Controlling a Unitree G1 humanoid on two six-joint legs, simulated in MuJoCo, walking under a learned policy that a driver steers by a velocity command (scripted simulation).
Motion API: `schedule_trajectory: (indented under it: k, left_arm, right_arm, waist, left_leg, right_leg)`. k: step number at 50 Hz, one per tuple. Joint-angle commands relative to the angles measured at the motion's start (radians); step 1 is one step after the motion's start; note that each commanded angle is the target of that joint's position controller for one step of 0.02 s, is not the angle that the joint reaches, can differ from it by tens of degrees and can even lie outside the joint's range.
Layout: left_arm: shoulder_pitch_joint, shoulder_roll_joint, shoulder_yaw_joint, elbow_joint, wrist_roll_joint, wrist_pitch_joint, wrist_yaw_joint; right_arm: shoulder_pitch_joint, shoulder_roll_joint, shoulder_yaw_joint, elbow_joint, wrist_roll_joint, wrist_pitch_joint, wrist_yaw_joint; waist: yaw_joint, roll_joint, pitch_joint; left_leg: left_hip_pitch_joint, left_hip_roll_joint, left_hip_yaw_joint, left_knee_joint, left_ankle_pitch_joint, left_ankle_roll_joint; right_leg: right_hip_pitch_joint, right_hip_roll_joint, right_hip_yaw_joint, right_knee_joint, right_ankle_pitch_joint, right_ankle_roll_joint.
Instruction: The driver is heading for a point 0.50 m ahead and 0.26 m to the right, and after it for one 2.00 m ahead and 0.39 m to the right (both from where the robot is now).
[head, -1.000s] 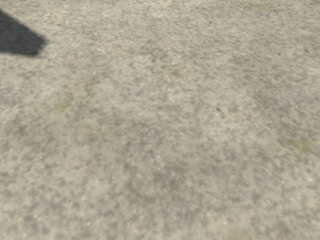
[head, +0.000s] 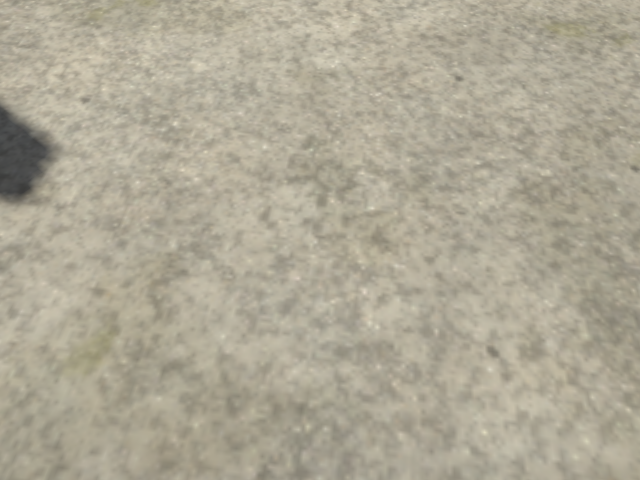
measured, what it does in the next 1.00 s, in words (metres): walks ahead, turning right: right foot, then left foot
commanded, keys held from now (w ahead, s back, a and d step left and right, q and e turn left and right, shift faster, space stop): w+e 0.92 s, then w+q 0.08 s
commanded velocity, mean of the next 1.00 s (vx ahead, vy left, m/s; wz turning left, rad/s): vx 0.50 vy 0.00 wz -0.52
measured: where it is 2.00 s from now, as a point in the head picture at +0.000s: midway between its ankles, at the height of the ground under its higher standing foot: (475, 279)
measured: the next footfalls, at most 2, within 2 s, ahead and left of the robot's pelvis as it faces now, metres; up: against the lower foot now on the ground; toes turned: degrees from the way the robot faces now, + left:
right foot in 0.48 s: +0.38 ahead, -0.17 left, +0.00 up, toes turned -19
left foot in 0.96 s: +0.73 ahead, -0.12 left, +0.00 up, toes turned -36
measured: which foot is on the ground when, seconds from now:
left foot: down 0.00-0.48, up 0.50-0.94, down 0.96-1.00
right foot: up 0.00-0.46, down 0.48-0.96, up 0.98-1.00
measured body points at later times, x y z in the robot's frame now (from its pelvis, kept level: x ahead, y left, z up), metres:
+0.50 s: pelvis +0.26 -0.06 -0.02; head +0.30 -0.08 +0.43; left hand +0.52 +0.13 -0.11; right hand +0.20 -0.34 -0.16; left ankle +0.10 +0.11 -0.69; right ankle +0.34 -0.16 -0.73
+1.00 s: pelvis +0.54 -0.14 -0.01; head +0.56 -0.16 +0.44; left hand +0.72 +0.09 -0.12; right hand +0.61 -0.46 -0.08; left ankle +0.69 -0.10 -0.73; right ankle +0.35 -0.16 -0.71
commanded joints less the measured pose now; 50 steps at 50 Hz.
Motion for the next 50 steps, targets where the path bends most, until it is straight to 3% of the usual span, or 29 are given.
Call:
schedule_trajectory:
  k: [1,3,7,13,18,21,22,23,24,25,26,27,28,29,30,32,35,38,42,45,47,48,49,50]
  left_arm:
    - [-0.044,0.098,0.031,-0.077,0.0,-0.016,0.012]
    - [-0.017,0.058,0.036,-0.076,-0.003,0.011,0.006]
    - [-0.085,0.037,0.041,-0.118,0.007,0.041,0.002]
    - [-0.259,0.019,0.029,-0.189,0.02,0.034,-0.03]
    - [-0.387,0.015,0.018,-0.265,0.015,0.034,-0.061]
    - [-0.323,0.064,0.041,-0.283,0.009,0.038,-0.07]
    - [-0.223,0.102,0.061,-0.266,0.005,0.039,-0.068]
    - [-0.061,0.161,0.095,-0.226,0.004,0.038,-0.058]
    - [0.072,0.26,0.13,-0.194,0.008,0.048,-0.034]
    - [0.006,0.343,0.134,-0.225,0.01,0.039,-0.031]
    - [0.06,0.269,0.106,-0.233,0.028,0.028,-0.038]
    - [0.036,0.201,0.089,-0.224,0.032,0.016,-0.038]
    - [-0.042,0.153,0.075,-0.237,0.021,0.006,-0.04]
    - [-0.116,0.114,0.063,-0.255,0.02,0.003,-0.038]
    - [-0.152,0.097,0.054,-0.274,0.026,0.002,-0.033]
    - [-0.143,0.127,0.059,-0.278,0.025,-0.002,-0.021]
    - [-0.089,0.17,0.07,-0.273,0.021,-0.003,0.0]
    - [-0.045,0.166,0.068,-0.269,0.015,0.007,0.008]
    - [0.016,0.162,0.066,-0.255,0.01,0.016,0.01]
    - [0.026,0.162,0.067,-0.259,0.012,0.027,0.018]
    - [-0.003,0.146,0.06,-0.269,0.019,0.031,0.019]
    - [-0.006,0.102,0.043,-0.277,0.028,0.026,0.014]
    - [0.076,0.053,0.028,-0.291,0.029,0.02,0.014]
    - [0.185,0.043,0.016,-0.277,0.008,0.009,0.012]
  right_arm:
    - [0.129,-0.102,-0.025,-0.001,-0.007,-0.006,-0.004]
    - [0.11,-0.079,-0.021,0.012,-0.018,-0.009,-0.007]
    - [0.141,-0.117,-0.037,0.033,-0.019,-0.012,-0.028]
    - [0.187,-0.151,-0.048,0.041,-0.012,0.006,-0.052]
    - [0.255,-0.176,-0.061,0.057,0.007,0.035,-0.054]
    - [0.216,-0.221,-0.072,0.039,0.021,0.053,-0.057]
    - [0.197,-0.235,-0.074,0.032,0.025,0.061,-0.058]
    - [0.174,-0.236,-0.07,0.023,0.031,0.064,-0.057]
    - [0.181,-0.194,-0.056,0.0,0.006,0.055,-0.057]
    - [0.233,-0.06,-0.019,-0.062,-0.008,0.017,-0.048]
    - [0.135,-0.131,-0.025,-0.09,0.036,-0.032,-0.03]
    - [0.073,-0.142,-0.027,-0.108,0.064,-0.049,-0.022]
    - [0.077,-0.142,-0.027,-0.094,0.046,-0.052,-0.027]
    - [0.08,-0.16,-0.039,-0.08,0.014,-0.044,-0.036]
    - [0.101,-0.168,-0.046,-0.076,0.005,-0.028,-0.036]
    - [0.098,-0.147,-0.046,-0.091,-0.005,-0.004,-0.036]
    - [-0.004,-0.118,-0.034,-0.134,-0.015,0.01,-0.041]
    - [-0.112,-0.093,-0.021,-0.167,-0.008,0.006,-0.031]
    - [-0.2,-0.11,-0.019,-0.208,0.009,-0.007,-0.01]
    - [-0.185,-0.145,-0.029,-0.219,0.012,-0.024,0.003]
    - [-0.048,-0.172,-0.043,-0.184,0.007,-0.035,0.002]
    - [0.076,-0.206,-0.054,-0.159,-0.013,-0.04,-0.001]
    - [0.23,-0.274,-0.072,-0.135,-0.033,-0.037,-0.004]
    - [0.313,-0.284,-0.082,-0.081,-0.016,-0.024,0.011]
  waist:
    - [-0.072,0.092,-0.108]
    - [-0.033,0.123,-0.077]
    - [-0.024,0.077,-0.018]
    - [-0.067,0.055,0.042]
    - [-0.1,0.055,0.08]
    - [-0.03,0.111,0.004]
    - [0.03,0.124,-0.052]
    - [0.118,0.104,-0.138]
    - [0.155,-0.031,-0.22]
    - [0.019,-0.241,-0.301]
    - [0.089,-0.122,-0.376]
    - [0.08,-0.087,-0.251]
    - [0.027,0.002,-0.155]
    - [-0.012,0.012,-0.123]
    - [-0.042,0.008,-0.103]
    - [-0.062,0.008,-0.087]
    - [-0.036,-0.006,-0.05]
    - [0.01,-0.05,-0.032]
    - [0.049,-0.078,-0.024]
    - [0.03,-0.101,-0.034]
    - [-0.044,-0.127,-0.079]
    - [-0.094,-0.105,-0.182]
    - [-0.104,0.062,-0.338]
    - [-0.082,0.349,-0.394]
  left_leg:
    - [0.403,0.295,-0.348,-0.315,0.003,0.129]
    - [0.314,0.255,-0.226,-0.366,0.062,0.119]
    - [0.306,0.257,-0.089,-0.413,0.178,0.137]
    - [0.366,0.245,0.07,-0.438,0.203,0.116]
    - [0.521,0.286,0.139,-0.36,0.328,0.105]
    - [0.549,0.288,0.18,-0.18,0.784,0.076]
    - [0.535,0.276,0.191,-0.033,0.904,0.063]
    - [0.447,0.236,0.21,0.184,0.854,0.028]
    - [0.172,0.184,0.206,0.511,0.428,-0.025]
    - [-0.244,-0.054,0.052,0.864,-0.413,-0.084]
    - [-0.357,-0.04,-0.165,0.927,-0.417,-0.055]
    - [-0.426,0.009,-0.161,0.888,-0.339,-0.026]
    - [-0.379,0.061,-0.161,0.78,-0.256,-0.015]
    - [-0.292,0.095,-0.159,0.688,-0.212,-0.02]
    - [-0.223,0.112,-0.161,0.642,-0.182,-0.028]
    - [-0.177,0.111,-0.144,0.555,-0.15,-0.057]
    - [-0.198,0.083,-0.12,0.358,0.002,-0.094]
    - [-0.146,0.03,-0.111,0.12,0.194,-0.093]
    - [-0.101,-0.011,-0.122,-0.025,0.241,-0.077]
    - [-0.066,-0.025,-0.138,-0.082,0.132,-0.049]
    - [0.09,-0.035,-0.101,-0.131,0.12,-0.006]
    - [0.294,0.036,-0.149,-0.096,0.141,0.048]
    - [0.643,0.225,-0.437,-0.08,0.093,0.173]
    - [0.805,0.359,-0.834,-0.216,-0.129,0.287]
  right_leg:
    - [-0.389,-0.113,0.053,0.146,0.14,-0.018]
    - [-0.312,-0.142,0.052,0.099,0.196,-0.019]
    - [-0.406,-0.148,0.058,0.007,0.312,-0.003]
    - [-0.432,-0.127,-0.022,-0.287,0.511,0.006]
    - [-0.458,-0.098,-0.106,-0.41,0.414,-0.03]
    - [-0.273,-0.007,-0.191,-0.422,0.27,-0.082]
    - [-0.143,0.037,-0.212,-0.437,0.24,-0.108]
    - [0.101,0.081,-0.206,-0.524,0.316,-0.147]
    - [0.398,-0.064,0.046,-0.556,0.314,-0.208]
    - [0.656,-0.3,0.662,-0.708,0.199,-0.403]
    - [0.692,-0.338,0.781,-0.829,0.152,-0.405]
    - [0.615,-0.308,0.616,-0.818,0.214,-0.356]
    - [0.448,-0.253,0.468,-0.809,0.312,-0.309]
    - [0.312,-0.211,0.37,-0.814,0.394,-0.275]
    - [0.22,-0.183,0.322,-0.836,0.45,-0.265]
    - [0.13,-0.167,0.286,-0.865,0.534,-0.269]
    - [0.075,-0.127,0.217,-0.88,0.576,-0.25]
    - [0.05,-0.076,0.176,-0.861,0.491,-0.199]
    - [0.102,-0.102,0.247,-0.803,0.411,-0.176]
    - [0.19,-0.136,0.338,-0.713,0.412,-0.162]
    - [0.206,-0.115,0.326,-0.615,0.539,-0.132]
    - [0.158,-0.069,0.27,-0.446,0.588,-0.101]
    - [-0.092,0.037,0.164,-0.126,0.416,-0.037]
    - [-0.353,0.117,0.111,0.122,-0.117,0.012]
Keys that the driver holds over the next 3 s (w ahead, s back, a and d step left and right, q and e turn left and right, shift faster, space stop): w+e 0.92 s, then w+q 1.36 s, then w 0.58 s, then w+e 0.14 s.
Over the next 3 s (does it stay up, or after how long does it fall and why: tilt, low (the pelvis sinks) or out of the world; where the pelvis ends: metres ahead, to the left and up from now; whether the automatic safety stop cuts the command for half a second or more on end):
stays up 1.53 -0.25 0.01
